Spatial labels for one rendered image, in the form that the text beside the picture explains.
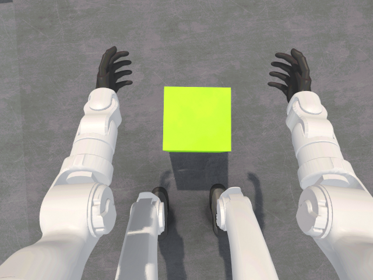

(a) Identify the robot left hand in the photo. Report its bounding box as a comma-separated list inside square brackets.
[96, 46, 133, 93]

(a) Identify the robot right forearm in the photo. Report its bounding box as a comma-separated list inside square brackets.
[286, 91, 370, 194]

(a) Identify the left robot upper arm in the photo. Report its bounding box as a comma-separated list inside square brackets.
[0, 182, 117, 280]

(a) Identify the robot left shin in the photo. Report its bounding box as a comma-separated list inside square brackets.
[130, 192, 162, 233]

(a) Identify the robot shin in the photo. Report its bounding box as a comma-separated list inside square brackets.
[130, 192, 162, 233]
[216, 187, 252, 230]

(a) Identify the robot left forearm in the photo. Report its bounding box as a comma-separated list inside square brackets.
[40, 87, 122, 232]

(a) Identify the right robot upper arm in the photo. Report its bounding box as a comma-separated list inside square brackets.
[296, 184, 373, 280]

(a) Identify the robot right shin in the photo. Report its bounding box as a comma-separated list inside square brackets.
[216, 187, 252, 230]

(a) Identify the robot right hand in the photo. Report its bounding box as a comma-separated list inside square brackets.
[268, 48, 312, 103]

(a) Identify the carton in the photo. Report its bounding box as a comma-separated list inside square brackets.
[163, 86, 231, 153]

